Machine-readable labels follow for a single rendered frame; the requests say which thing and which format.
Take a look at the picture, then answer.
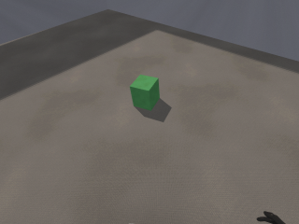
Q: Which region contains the right robot hand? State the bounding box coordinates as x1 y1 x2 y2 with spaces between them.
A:
256 211 286 224

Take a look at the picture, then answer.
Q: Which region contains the carton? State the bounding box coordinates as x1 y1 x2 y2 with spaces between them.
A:
130 75 160 111

